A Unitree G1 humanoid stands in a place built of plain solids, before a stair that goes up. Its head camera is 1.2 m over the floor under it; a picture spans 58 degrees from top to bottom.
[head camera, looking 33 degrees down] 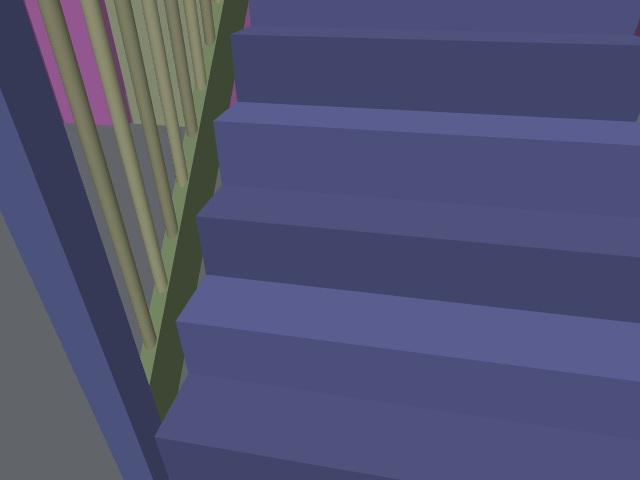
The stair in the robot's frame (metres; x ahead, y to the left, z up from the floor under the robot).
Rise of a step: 0.20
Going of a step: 0.20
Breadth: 1.20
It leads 10 degrees to the right of straight ahead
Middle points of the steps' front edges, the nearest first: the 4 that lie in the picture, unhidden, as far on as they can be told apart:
0.73 -0.21 0.40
0.93 -0.25 0.61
1.13 -0.28 0.81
1.33 -0.32 1.01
